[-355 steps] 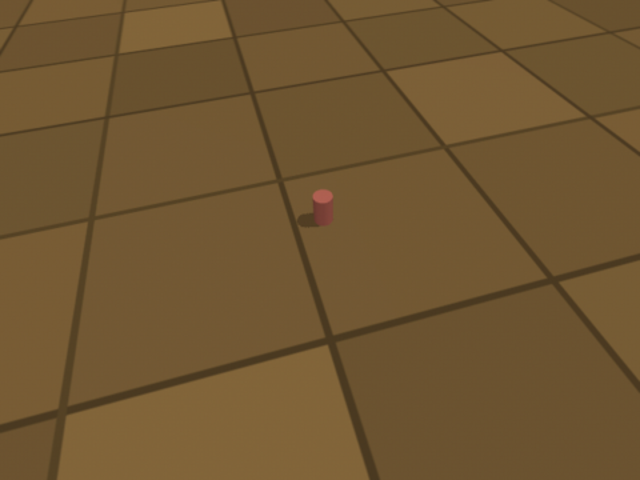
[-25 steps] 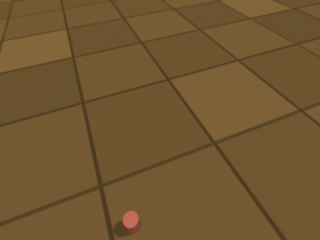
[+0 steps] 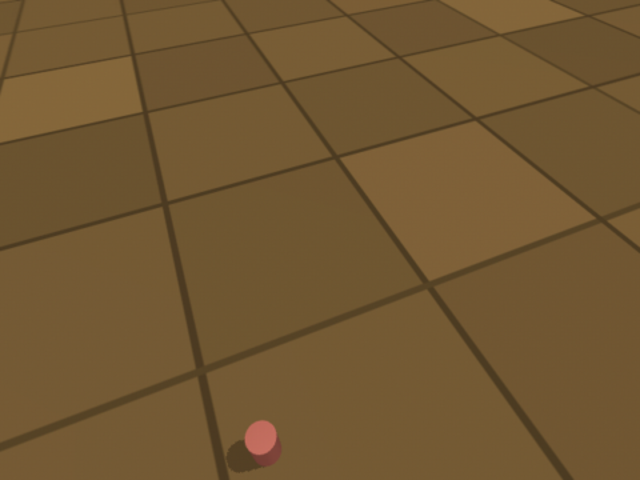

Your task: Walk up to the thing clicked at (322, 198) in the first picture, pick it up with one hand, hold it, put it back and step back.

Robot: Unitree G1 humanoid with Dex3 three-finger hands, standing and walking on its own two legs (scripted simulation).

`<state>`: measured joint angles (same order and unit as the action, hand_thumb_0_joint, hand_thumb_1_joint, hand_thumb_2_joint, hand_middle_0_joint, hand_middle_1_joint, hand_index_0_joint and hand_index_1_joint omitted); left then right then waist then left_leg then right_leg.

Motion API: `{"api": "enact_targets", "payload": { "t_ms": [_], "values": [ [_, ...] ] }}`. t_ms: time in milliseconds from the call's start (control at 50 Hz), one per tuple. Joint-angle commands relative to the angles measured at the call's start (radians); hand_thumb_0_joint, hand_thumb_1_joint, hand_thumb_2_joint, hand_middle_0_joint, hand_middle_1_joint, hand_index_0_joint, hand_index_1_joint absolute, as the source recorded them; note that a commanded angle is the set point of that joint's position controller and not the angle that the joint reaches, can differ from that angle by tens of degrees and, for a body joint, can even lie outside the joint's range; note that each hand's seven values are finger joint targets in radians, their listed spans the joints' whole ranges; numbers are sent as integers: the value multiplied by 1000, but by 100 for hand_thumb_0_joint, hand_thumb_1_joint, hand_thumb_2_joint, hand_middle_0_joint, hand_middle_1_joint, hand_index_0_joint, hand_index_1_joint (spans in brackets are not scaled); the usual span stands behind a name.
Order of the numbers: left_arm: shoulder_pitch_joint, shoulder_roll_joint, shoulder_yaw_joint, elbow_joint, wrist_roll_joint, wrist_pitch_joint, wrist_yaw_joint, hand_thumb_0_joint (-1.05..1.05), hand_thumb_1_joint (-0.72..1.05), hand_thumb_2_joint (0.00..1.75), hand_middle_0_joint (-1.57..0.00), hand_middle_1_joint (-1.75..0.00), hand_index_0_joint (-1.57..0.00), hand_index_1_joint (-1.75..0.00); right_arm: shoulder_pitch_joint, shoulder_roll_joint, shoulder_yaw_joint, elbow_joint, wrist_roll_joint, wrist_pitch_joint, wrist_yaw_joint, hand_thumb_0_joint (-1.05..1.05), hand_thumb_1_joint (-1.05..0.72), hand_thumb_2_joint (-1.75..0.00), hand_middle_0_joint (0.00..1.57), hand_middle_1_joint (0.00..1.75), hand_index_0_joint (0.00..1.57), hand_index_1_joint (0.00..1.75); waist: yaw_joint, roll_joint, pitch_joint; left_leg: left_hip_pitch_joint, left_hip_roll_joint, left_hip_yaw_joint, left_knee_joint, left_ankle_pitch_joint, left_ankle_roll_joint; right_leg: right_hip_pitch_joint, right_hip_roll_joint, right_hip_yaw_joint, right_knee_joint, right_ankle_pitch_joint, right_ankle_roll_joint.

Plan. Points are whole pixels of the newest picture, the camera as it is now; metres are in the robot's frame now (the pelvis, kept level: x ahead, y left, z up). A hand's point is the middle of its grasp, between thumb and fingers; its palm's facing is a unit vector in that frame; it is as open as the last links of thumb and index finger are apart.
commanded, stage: stand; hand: left
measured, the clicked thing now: (264, 443) +0.35 +0.20 -0.72
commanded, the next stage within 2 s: go down in 0.24 s
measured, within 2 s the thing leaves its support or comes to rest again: neither
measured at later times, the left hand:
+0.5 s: hand out of the picture +0.12 +0.25 -0.16, palm faces +0.05 -0.94 -0.33, open 9.0 cm
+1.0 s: hand out of the picture +0.13 +0.29 -0.23, palm faces +0.07 -0.94 -0.32, open 16.6 cm
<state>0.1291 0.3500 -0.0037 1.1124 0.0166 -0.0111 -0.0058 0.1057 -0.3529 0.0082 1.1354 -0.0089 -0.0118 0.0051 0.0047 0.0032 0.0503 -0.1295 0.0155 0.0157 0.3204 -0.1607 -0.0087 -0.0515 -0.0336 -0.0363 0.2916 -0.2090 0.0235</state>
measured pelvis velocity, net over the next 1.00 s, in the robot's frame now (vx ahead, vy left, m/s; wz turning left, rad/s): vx -0.03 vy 0.00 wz -0.02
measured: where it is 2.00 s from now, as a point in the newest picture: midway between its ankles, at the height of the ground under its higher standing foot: outside the picture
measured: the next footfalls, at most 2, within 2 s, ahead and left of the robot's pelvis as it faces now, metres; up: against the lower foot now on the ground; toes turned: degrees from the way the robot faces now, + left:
none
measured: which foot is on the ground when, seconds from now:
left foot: down 0.00-1.00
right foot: down 0.00-1.00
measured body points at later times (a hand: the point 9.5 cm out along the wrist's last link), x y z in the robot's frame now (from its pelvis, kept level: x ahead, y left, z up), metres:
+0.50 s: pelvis -0.02 +0.00 -0.01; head +0.04 +0.00 +0.44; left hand +0.12 +0.30 -0.14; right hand +0.09 -0.28 -0.14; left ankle +0.01 +0.12 -0.75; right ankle -0.03 -0.13 -0.75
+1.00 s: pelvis -0.03 +0.00 -0.10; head +0.08 +0.01 +0.33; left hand +0.12 +0.34 -0.20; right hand +0.13 -0.26 -0.21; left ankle +0.01 +0.12 -0.75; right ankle -0.03 -0.13 -0.75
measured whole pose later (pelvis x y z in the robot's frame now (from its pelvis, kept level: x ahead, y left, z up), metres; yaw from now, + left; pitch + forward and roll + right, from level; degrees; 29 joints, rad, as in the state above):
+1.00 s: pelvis -0.03 +0.00 -0.10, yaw -1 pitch +18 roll -2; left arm 0.18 0.37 0.33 0.64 0.03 -0.03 -0.16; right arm 0.18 -0.25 -0.04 0.60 0.01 -0.08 -0.03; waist 0.00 0.00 -0.09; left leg -1.01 0.05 -0.01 1.18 -0.49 -0.01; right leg -0.93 -0.01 -0.03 1.15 -0.55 0.01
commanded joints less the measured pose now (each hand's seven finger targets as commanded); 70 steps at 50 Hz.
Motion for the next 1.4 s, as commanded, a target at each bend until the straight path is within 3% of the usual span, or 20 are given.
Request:
{"api": "enact_targets", "payload": {
  "t_ms": [0,320,340,360,400,440,480,520,540,580,640,760,800,940,1020,1060,1100,1160,1260,1380],
  "values": [
    [-30,211,43,-52,-2,-16,17,0,90,90,-20,-30,-20,-30,-43,-216,-45,-60,-1,-18,-14,0,-90,-90,20,30,20,30,-1,-5,-80,34,123,-99,-32,188,28,-20,-117,74,-42,151,-33],
    [-31,220,45,-56,-3,-18,17,0,82,82,-28,-22,-26,-23,-38,-207,-44,-64,-2,-18,-12,0,-96,-92,21,30,20,30,-6,-6,-74,41,121,-98,-34,180,27,-26,-118,76,-43,145,-34],
    [-381,57,46,-406,-58,-117,31,0,74,74,-20,-20,-18,-17,-12,-53,-2,-350,69,-65,-32,0,-102,-93,20,30,20,30,-125,50,4,-65,-12,32,22,14,15,-278,30,15,45,102,-33],
    [-518,114,72,-375,-55,-115,40,0,66,66,-12,-12,-10,-9,37,-82,-13,-292,67,-61,-43,0,-100,-93,20,30,20,30,-101,31,-49,-46,-14,22,40,-6,15,-237,26,1,58,82,-34],
    [-238,182,141,-88,-34,-48,37,0,50,50,0,-7,-1,-5,83,-109,-32,-301,67,-39,-48,0,-98,-93,20,30,20,30,-50,-62,-23,-137,-14,25,101,-5,23,-256,36,-17,97,44,-36],
    [-337,280,195,-161,-5,-59,27,0,34,34,0,-7,-1,-6,119,-109,-60,-342,56,-42,-61,0,-98,-92,20,30,20,30,-34,-31,-174,-122,-15,21,153,43,22,-256,33,-4,155,89,-37],
    [-195,250,222,-61,35,-37,-1,0,25,24,0,-7,-1,-6,151,-107,-84,-370,35,-46,-52,0,-96,-92,20,30,20,30,-32,-32,-262,-173,-19,17,241,98,20,-284,31,0,242,147,-38],
    [-53,248,283,-42,54,-19,-18,0,14,20,-2,-8,-3,-6,161,-95,-95,-414,26,-46,-39,0,-95,-91,20,30,20,30,24,4,-304,-225,-26,18,292,141,13,-276,32,0,298,163,-45],
    [-72,252,289,-84,57,-17,-23,0,7,17,-3,-7,-4,-6,149,-91,-98,-440,27,-47,-35,0,-95,-91,20,30,20,30,28,24,-318,-241,-26,20,306,128,13,-295,34,4,312,145,-46],
    [-148,224,287,-105,58,-12,-33,0,-2,18,-3,-10,-4,-9,121,-77,-93,-478,22,-52,-27,0,-94,-91,20,30,20,30,17,50,-277,-319,-19,13,356,81,7,-382,40,0,362,81,-52],
    [-129,251,340,-101,49,-33,-65,0,-16,32,-3,-28,-5,-26,101,-72,-98,-532,23,-61,-15,0,-95,-91,20,30,20,30,16,15,-257,-481,-12,4,483,-12,13,-524,41,1,479,-21,-53],
    [-58,275,388,-441,26,-102,-140,0,-41,20,-6,-24,-7,-23,112,-67,-119,-622,22,-89,-22,0,-93,-91,20,30,20,30,20,97,-410,-516,7,-21,591,-49,11,-681,48,-3,633,-80,-52],
    [-20,260,388,-500,16,-88,-143,0,-49,15,-7,-22,-8,-20,103,-67,-120,-643,25,-94,-30,0,-92,-90,20,30,20,30,-5,79,-423,-516,14,-29,618,-43,15,-716,50,-5,648,-80,-49],
    [63,249,418,-620,2,-43,-144,0,-59,14,-8,-22,-9,-21,99,-63,-114,-661,18,-118,-51,0,-92,-90,20,30,20,30,-18,51,-456,-608,21,-32,717,-81,24,-792,44,0,719,-96,-42],
    [34,277,432,-682,2,-48,-153,0,-59,20,-8,-29,-9,-27,93,-55,-104,-672,12,-135,-63,0,-93,-90,20,30,20,30,-33,64,-464,-656,19,-30,766,-107,27,-837,37,4,761,-108,-42],
    [-41,294,436,-637,7,-67,-160,0,-58,21,-8,-29,-9,-27,72,-59,-100,-664,7,-147,-67,0,-94,-90,20,30,20,30,-51,60,-398,-740,17,-31,805,-184,29,-916,35,7,795,-171,-41],
    [-99,312,459,-597,6,-112,-176,0,-53,31,-9,-40,-7,-39,62,-59,-100,-660,0,-159,-68,0,-102,-96,21,30,20,30,-43,65,-400,-806,17,-36,859,-216,31,-1002,34,6,859,-206,-44],
    [-146,339,483,-574,1,-194,-214,0,-53,8,-8,-16,-9,-15,57,-70,-106,-658,-9,-175,-62,0,-93,-90,20,30,20,30,-25,95,-460,-873,17,-52,935,-258,29,-1103,33,6,955,-252,-47],
    [-148,384,552,-502,-42,-305,-287,0,-51,12,-7,-18,-7,-17,44,-103,-101,-648,-13,-182,-43,0,-90,-90,20,30,20,30,17,134,-597,-919,22,-86,1055,-182,22,-1254,40,-8,1117,-236,-57],
    [-158,461,641,-517,-94,-349,-339,0,-48,14,-6,-18,-6,-18,38,-137,-104,-632,-16,-168,-35,0,-88,-89,20,30,20,30,56,131,-748,-933,27,-108,1158,-65,19,-1324,51,-20,1225,-172,-60]
  ]
}}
